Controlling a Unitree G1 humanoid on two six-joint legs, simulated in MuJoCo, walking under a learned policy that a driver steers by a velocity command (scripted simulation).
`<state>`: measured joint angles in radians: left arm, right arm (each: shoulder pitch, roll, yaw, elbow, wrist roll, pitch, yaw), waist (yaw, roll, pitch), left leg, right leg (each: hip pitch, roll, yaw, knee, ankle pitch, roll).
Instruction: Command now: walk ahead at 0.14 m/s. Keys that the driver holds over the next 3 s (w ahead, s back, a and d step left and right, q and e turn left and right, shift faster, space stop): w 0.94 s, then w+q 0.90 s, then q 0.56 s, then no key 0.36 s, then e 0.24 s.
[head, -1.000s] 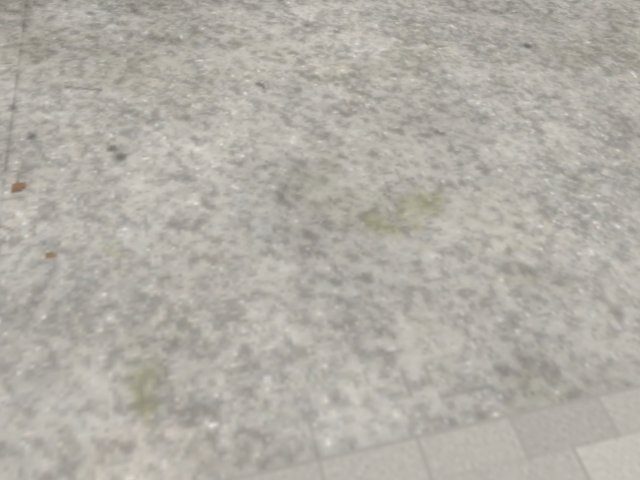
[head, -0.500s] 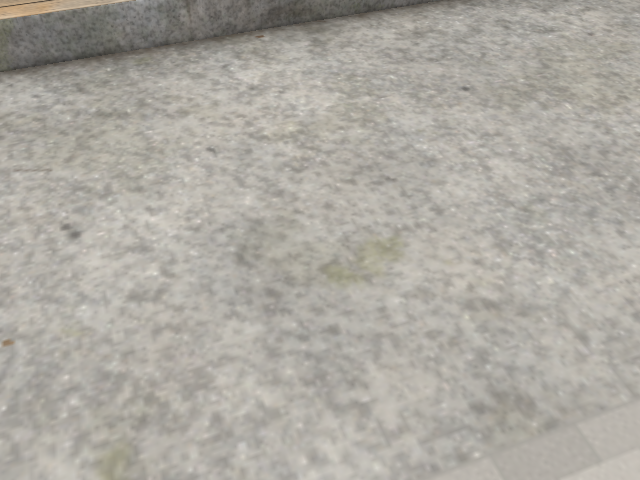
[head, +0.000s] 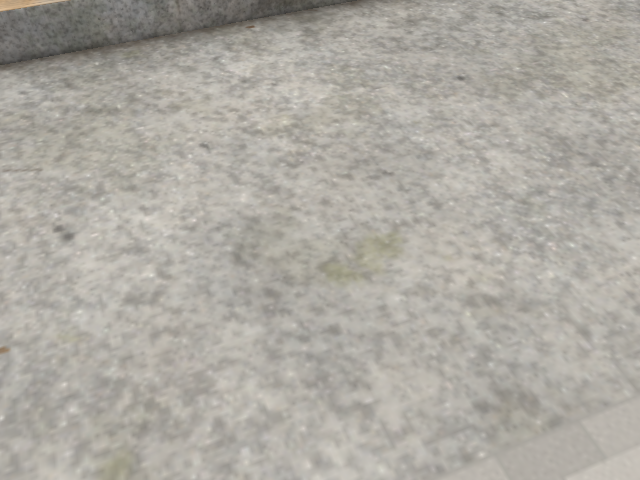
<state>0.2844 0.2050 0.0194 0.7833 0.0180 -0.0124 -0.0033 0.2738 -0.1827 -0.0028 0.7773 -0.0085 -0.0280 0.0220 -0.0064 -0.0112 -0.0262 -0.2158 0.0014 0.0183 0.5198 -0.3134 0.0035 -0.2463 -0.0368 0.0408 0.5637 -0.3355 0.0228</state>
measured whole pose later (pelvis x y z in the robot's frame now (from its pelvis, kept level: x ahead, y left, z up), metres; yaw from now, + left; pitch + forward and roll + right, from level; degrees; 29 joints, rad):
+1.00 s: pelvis +0.47 -0.01 -0.02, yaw +1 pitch +4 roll +2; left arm 0.03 0.22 0.02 0.64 -0.01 -0.09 -0.04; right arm 0.42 -0.26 -0.05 0.92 0.02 -0.06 -0.01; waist -0.08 -0.02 0.00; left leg 0.04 -0.01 0.05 0.41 -0.47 0.00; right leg -0.56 -0.03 -0.03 0.53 -0.04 -0.07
